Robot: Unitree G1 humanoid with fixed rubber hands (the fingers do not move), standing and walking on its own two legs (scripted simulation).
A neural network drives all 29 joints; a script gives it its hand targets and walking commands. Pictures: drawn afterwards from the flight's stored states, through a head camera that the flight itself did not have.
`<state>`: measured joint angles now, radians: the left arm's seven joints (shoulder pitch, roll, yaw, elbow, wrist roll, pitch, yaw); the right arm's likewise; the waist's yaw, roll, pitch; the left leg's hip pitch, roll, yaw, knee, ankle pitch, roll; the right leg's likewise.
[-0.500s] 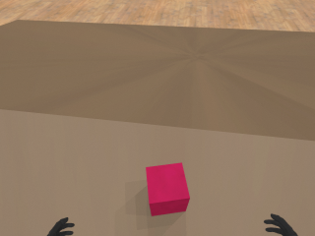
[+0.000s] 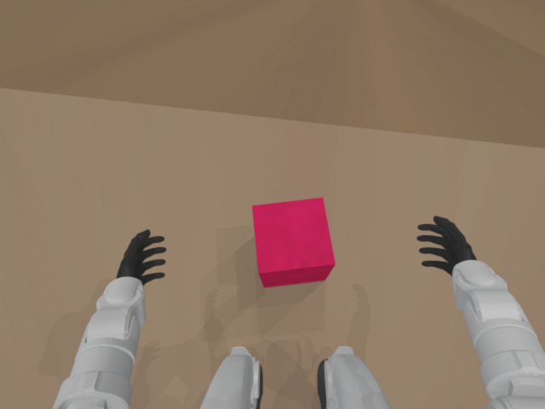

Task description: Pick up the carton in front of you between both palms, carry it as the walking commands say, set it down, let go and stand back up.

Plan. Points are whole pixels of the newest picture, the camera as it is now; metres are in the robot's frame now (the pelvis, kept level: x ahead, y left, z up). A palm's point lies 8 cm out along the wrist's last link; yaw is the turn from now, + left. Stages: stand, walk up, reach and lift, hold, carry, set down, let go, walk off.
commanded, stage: reach and lift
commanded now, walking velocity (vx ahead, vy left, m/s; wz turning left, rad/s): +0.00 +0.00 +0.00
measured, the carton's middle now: (291, 245) +0.51 -0.01 -0.58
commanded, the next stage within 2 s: none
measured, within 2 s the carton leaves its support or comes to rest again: neither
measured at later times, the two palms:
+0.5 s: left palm (192, 197) +0.48 +0.19 -0.14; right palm (396, 174) +0.52 -0.20 -0.14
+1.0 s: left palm (214, 230) +0.48 +0.19 -0.35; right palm (366, 215) +0.52 -0.19 -0.35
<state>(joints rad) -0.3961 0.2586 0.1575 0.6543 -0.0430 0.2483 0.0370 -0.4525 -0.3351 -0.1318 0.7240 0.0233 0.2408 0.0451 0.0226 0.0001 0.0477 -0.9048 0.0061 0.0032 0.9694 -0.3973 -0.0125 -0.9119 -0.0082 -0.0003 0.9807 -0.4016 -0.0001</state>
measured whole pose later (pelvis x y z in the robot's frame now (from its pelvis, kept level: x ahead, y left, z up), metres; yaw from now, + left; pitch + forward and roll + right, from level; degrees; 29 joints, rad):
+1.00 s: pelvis -0.04 +0.00 -0.18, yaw +2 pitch +54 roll +3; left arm -1.25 0.18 0.38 0.87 0.00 0.10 0.13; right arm -1.37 -0.37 -0.26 1.04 -0.02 0.10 -0.01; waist 0.04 0.00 0.01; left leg -2.03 -0.02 -0.01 1.60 -0.50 -0.04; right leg -2.05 0.02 0.05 1.63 -0.52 0.02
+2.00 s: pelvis -0.08 -0.01 -0.34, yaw +2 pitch +34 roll +3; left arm -1.64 0.26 0.21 1.10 -0.14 0.12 0.17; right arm -1.74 -0.44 -0.01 1.24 0.16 0.12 -0.06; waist 0.02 0.03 0.52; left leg -2.19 -0.04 -0.02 2.19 -0.60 -0.06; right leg -2.21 0.02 0.05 2.23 -0.61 0.01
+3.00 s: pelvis -0.08 +0.00 -0.21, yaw +0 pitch +44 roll +1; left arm -1.13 -0.03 0.55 0.59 0.24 0.44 0.06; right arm -1.18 -0.07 -0.45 0.70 -0.26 0.45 0.01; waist 0.01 0.02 -0.10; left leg -2.01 -0.07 -0.06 1.71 -0.47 -0.06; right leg -2.03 0.05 0.06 1.71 -0.46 0.04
